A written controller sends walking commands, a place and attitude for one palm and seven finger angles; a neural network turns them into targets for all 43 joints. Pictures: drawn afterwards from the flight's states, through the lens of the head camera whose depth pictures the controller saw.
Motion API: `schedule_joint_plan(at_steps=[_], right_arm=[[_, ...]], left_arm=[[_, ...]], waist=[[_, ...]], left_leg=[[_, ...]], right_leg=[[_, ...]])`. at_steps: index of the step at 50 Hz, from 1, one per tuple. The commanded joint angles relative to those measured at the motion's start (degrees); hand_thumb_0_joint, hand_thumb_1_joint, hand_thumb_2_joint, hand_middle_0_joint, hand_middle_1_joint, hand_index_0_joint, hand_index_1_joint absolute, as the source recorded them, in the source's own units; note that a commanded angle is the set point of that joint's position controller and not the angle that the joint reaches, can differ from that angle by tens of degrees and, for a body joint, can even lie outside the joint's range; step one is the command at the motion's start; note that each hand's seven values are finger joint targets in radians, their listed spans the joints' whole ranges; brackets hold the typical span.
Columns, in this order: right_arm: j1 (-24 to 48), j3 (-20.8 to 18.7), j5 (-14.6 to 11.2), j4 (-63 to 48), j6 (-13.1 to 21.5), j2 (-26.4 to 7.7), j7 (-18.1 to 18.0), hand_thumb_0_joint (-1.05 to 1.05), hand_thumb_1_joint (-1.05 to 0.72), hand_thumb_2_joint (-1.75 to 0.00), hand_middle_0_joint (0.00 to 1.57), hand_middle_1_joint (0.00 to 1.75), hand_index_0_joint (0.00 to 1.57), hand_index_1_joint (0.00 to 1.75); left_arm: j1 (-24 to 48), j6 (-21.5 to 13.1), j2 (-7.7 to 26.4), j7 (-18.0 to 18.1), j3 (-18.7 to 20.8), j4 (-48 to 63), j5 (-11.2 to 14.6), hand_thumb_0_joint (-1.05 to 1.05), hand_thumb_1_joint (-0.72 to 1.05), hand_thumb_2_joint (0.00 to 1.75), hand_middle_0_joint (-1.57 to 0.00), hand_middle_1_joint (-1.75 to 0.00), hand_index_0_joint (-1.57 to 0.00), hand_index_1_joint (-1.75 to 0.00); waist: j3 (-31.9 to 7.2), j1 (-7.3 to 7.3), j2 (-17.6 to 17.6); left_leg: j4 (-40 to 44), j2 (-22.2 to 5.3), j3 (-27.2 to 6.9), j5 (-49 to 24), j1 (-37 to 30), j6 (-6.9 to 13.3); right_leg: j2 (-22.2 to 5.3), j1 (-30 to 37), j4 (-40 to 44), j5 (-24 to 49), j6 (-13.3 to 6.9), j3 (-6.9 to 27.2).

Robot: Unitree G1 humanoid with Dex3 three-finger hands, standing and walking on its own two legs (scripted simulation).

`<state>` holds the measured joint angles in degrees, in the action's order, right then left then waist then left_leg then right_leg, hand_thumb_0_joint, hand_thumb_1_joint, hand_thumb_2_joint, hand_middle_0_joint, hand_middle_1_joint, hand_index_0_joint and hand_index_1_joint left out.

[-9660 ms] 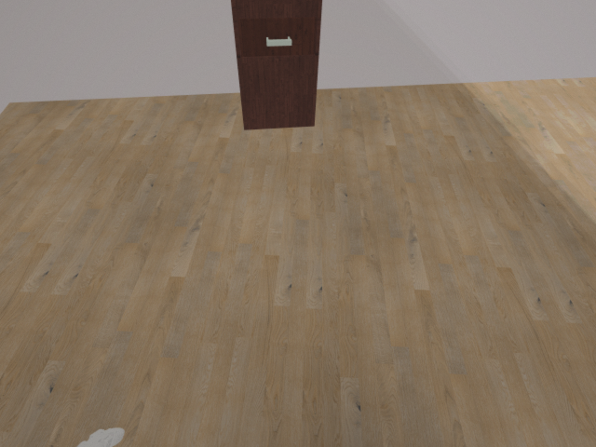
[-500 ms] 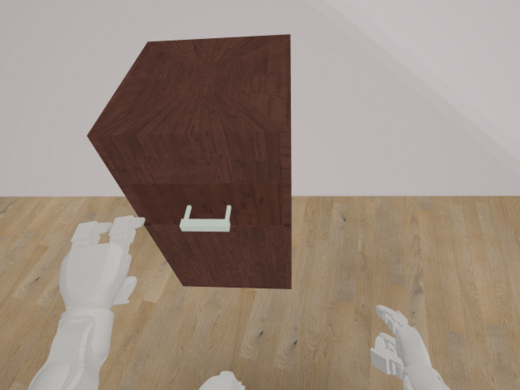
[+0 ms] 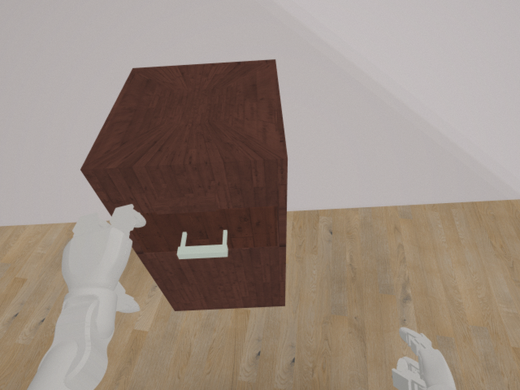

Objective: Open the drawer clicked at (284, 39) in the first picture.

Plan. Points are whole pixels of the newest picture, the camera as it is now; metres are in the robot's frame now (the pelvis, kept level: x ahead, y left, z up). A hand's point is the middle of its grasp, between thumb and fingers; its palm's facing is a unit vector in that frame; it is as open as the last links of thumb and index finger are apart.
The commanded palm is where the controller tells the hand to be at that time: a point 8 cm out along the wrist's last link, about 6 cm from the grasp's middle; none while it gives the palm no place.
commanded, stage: raise the hand with hooked fingers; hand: left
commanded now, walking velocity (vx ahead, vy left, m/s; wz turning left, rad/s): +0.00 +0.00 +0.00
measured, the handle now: (203, 243) +0.49 +0.21 -0.22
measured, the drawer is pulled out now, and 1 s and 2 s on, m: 0.00 0.00 0.00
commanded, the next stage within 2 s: move the hooked fingers above the handle in 0.68 s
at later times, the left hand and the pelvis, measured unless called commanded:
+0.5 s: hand (116, 251) +0.29 +0.24 +0.08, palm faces -0.01 -0.12 -0.99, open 13.8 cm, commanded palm +0.27 +0.25 +0.15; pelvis -0.01 +0.01 +0.02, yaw +1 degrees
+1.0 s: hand (142, 262) +0.29 +0.22 +0.04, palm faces -0.08 -0.12 -0.99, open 13.8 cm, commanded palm +0.28 +0.23 +0.11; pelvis -0.01 -0.02 +0.01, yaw +1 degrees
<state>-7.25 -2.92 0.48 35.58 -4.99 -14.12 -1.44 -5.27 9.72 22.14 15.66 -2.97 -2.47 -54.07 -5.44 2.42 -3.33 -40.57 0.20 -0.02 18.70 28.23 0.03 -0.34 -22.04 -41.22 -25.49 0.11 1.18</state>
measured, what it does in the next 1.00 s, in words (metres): stands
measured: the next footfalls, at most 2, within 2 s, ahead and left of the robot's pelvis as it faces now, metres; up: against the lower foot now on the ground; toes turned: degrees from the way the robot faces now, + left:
none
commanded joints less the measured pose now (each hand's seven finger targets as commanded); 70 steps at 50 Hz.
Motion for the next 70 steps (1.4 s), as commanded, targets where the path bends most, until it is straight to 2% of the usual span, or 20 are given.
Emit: schedule_joint_plan(at_steps=[1,7,14,18,20,22,27,30,38,43,47,50,51,55,58,59,62,64,67,70], right_arm=[[7.3,-0.5,-0.3,-9.4,2.0,-5.7,-0.7,0.00,-0.90,-0.90,0.20,0.30,0.20,0.30],[6.5,0.4,-0.4,-9.1,1.0,-5.2,-0.8,0.00,-0.90,-0.90,0.20,0.30,0.20,0.30],[6.4,0.8,-1.0,-8.7,0.7,-5.4,-0.8,0.00,-0.90,-0.90,0.20,0.30,0.20,0.30],[5.7,0.7,-1.1,-9.2,0.7,-5.6,-0.4,0.00,-0.90,-0.90,0.20,0.30,0.20,0.30],[5.8,0.7,-1.0,-9.6,0.6,-5.8,-0.3,0.00,-0.90,-0.90,0.20,0.30,0.20,0.30],[5.7,0.5,-0.7,-9.6,0.9,-5.9,-0.3,0.00,-0.90,-0.90,0.20,0.30,0.20,0.30],[5.3,0.2,-0.7,-8.8,1.7,-5.6,-0.6,0.00,-0.90,-0.90,0.20,0.30,0.20,0.30],[5.3,-0.3,-0.9,-8.0,2.1,-5.4,-0.5,0.00,-0.90,-0.90,0.20,0.30,0.20,0.30],[6.6,-0.3,-1.9,-7.9,1.9,-6.1,-0.5,0.00,-0.90,-0.90,0.20,0.30,0.20,0.30],[5.6,0.3,-2.0,-7.6,1.6,-6.4,-1.3,0.00,-0.90,-0.90,0.20,0.30,0.20,0.30],[4.4,-0.3,-1.0,-6.8,1.9,-6.1,-1.9,0.00,-0.90,-0.90,0.20,0.30,0.20,0.30],[3.3,-1.0,-0.6,-6.2,2.5,-5.1,-1.9,0.00,-0.90,-0.90,0.20,0.30,0.20,0.30],[2.5,-1.4,-0.5,-5.6,2.5,-5.1,-1.7,0.00,-0.90,-0.90,0.20,0.30,0.20,0.30],[1.0,-2.1,-0.5,-4.5,2.4,-5.5,-1.2,0.00,-0.90,-0.90,0.20,0.30,0.20,0.30],[-0.1,-2.6,-0.8,-4.1,2.0,-6.2,-1.0,0.00,-0.90,-0.90,0.20,0.30,0.20,0.30],[-0.6,-2.7,-0.9,-4.4,1.9,-6.2,-0.9,0.00,-0.90,-0.90,0.20,0.30,0.20,0.30],[-1.7,-3.1,-0.6,-4.1,1.3,-6.6,-1.0,0.00,-0.90,-0.90,0.20,0.30,0.20,0.30],[-2.8,-3.3,-0.6,-3.9,1.2,-6.4,-1.1,0.00,-0.90,-0.90,0.20,0.30,0.20,0.30],[-4.0,-3.6,0.0,-3.2,1.0,-6.4,-1.4,0.00,-0.90,-0.90,0.20,0.30,0.20,0.30],[-5.5,-3.8,0.5,-2.4,0.9,-6.2,-1.1,0.00,-0.90,-0.90,0.20,0.30,0.20,0.30]], left_arm=[[15.3,0.0,11.7,-2.5,3.2,13.4,-1.7,0.00,-0.50,0.30,-0.30,-1.20,-0.30,-1.20],[20.9,-1.1,14.9,-4.4,6.8,10.2,-2.3,0.00,-0.50,0.30,-0.30,-1.20,-0.30,-1.20],[28.4,-0.9,13.5,-8.0,3.4,7.9,-0.6,0.00,-0.50,0.30,-0.30,-1.20,-0.30,-1.20],[23.5,-2.1,11.6,-10.7,1.9,6.2,0.0,0.00,-0.50,0.30,-0.30,-1.20,-0.30,-1.20],[23.2,-3.5,12.9,-11.1,3.0,8.1,0.3,0.00,-0.50,0.30,-0.30,-1.20,-0.30,-1.20],[22.9,-5.2,14.9,-10.6,5.4,9.4,0.4,0.00,-0.50,0.30,-0.30,-1.20,-0.30,-1.20],[25.7,-8.3,17.7,-6.2,9.0,11.2,-0.1,0.00,-0.50,0.30,-0.30,-1.20,-0.30,-1.20],[25.8,-8.1,16.2,-3.7,8.4,10.5,-0.3,0.00,-0.50,0.30,-0.30,-1.20,-0.30,-1.20],[22.5,-3.0,12.4,-5.8,3.2,5.6,1.1,0.00,-0.50,0.30,-0.30,-1.20,-0.30,-1.20],[24.5,-3.7,12.7,-8.5,2.7,-1.1,0.5,0.00,-0.50,0.30,-0.30,-1.20,-0.30,-1.20],[29.4,-8.9,17.4,-6.6,7.5,-0.3,-1.5,0.00,-0.50,0.30,-0.30,-1.20,-0.30,-1.20],[31.8,-12.7,14.8,-3.3,6.7,-0.1,-2.5,0.00,-0.50,0.30,-0.30,-1.20,-0.30,-1.20],[31.1,-13.3,15.0,-2.0,7.8,-1.2,-2.8,0.00,-0.50,0.30,-0.30,-1.20,-0.30,-1.20],[32.0,-12.1,12.0,1.8,6.1,-7.8,-3.7,0.00,-0.50,0.30,-0.30,-1.20,-0.30,-1.20],[31.9,-9.4,12.5,2.9,6.1,-13.9,-4.6,0.00,-0.50,0.30,-0.30,-1.20,-0.30,-1.20],[32.4,-8.8,10.4,2.9,3.9,-13.7,-4.5,0.00,-0.50,0.30,-0.30,-1.20,-0.30,-1.20],[34.3,-8.2,11.0,2.7,3.8,-14.6,-4.7,0.00,-0.50,0.30,-0.30,-1.20,-0.30,-1.20],[37.0,-9.2,8.4,2.5,1.2,-14.5,-4.6,0.00,-0.50,0.30,-0.30,-1.20,-0.30,-1.20],[38.0,-11.4,10.7,3.8,4.2,-16.7,-5.4,0.00,-0.50,0.30,-0.30,-1.20,-0.30,-1.20],[39.2,-13.2,10.7,6.7,5.6,-18.8,-7.0,0.00,-0.50,0.30,-0.30,-1.20,-0.30,-1.20]], waist=[[-10.6,0.12,1.6],[-10.4,1.38,-1.0],[-9.8,0.13,0.1],[-8.8,0.46,1.7],[-9.0,0.71,1.5],[-9.1,1.18,2.5],[-9.2,1.64,0.1],[-10.2,1.44,-1.9],[-8.4,0.60,3.9],[-3.4,-0.14,8.3],[-9.0,0.77,4.9],[-12.1,0.25,-0.2],[-13.5,0.22,0.3],[-13.0,-1.35,2.4],[-13.7,-1.42,4.6],[-15.6,-1.58,4.2],[-18.9,-2.28,4.4],[-18.7,-3.40,3.5],[-19.2,-3.39,4.0],[-20.8,-3.10,1.6]], left_leg=[[6.4,1.1,0.0,-20.5,-16.3,2.3],[9.7,0.7,-1.0,-21.0,-18.6,1.3],[11.8,0.9,-1.3,-18.9,-20.5,1.3],[12.3,1.1,-0.8,-18.2,-19.9,1.6],[12.5,1.3,-0.7,-18.1,-19.8,1.7],[12.7,1.3,-0.7,-17.6,-19.4,1.9],[12.4,1.7,-0.5,-16.7,-19.2,1.9],[11.9,1.9,0.1,-17.2,-19.6,1.9],[11.9,2.4,1.7,-15.1,-17.1,2.3],[11.5,2.8,2.4,-11.3,-13.7,2.6],[8.9,3.2,2.2,-13.9,-13.4,2.8],[6.1,3.2,2.2,-16.0,-13.8,2.8],[5.0,3.1,2.1,-17.3,-13.6,2.7],[2.2,2.8,2.2,-16.3,-9.4,2.5],[1.1,2.7,2.5,-15.1,-6.2,2.5],[0.7,2.8,2.7,-16.1,-6.6,2.5],[-0.9,2.6,2.5,-18.4,-6.4,2.5],[-1.6,2.4,2.2,-18.4,-6.8,2.7],[-3.3,2.0,1.7,-18.5,-5.1,2.7],[-5.4,1.6,1.5,-19.4,-3.5,2.4]], right_leg=[[2.0,0.8,7.5,23.2,-1.8,-3.0],[2.6,3.2,9.5,19.7,-2.5,-3.8],[2.7,4.4,12.3,18.5,-2.3,-3.8],[2.6,5.2,13.3,18.5,-2.2,-3.8],[2.5,5.8,13.6,18.9,-2.1,-3.7],[2.5,6.4,14.1,18.6,-2.1,-3.5],[2.7,5.8,14.2,17.3,-2.3,-3.2],[2.5,5.4,13.8,18.0,-2.4,-3.2],[1.7,6.7,14.8,19.9,-1.2,-1.9],[1.4,4.0,15.5,17.6,-0.7,-1.4],[1.4,4.9,12.8,21.7,-1.1,-0.4],[1.4,2.4,10.1,24.2,-1.6,-0.6],[1.7,1.9,9.0,25.5,-1.7,-0.9],[2.0,-2.2,6.6,25.3,-1.7,-1.6],[2.1,-2.9,5.6,25.2,-1.5,-1.3],[2.1,-2.5,5.1,26.7,-1.5,-1.3],[2.2,-2.0,3.3,30.0,-1.6,-1.3],[2.3,-4.3,2.7,29.2,-1.6,-1.6],[2.5,-6.6,1.1,27.7,-1.8,-1.8],[2.8,-9.9,-1.8,26.8,-2.3,-2.4]])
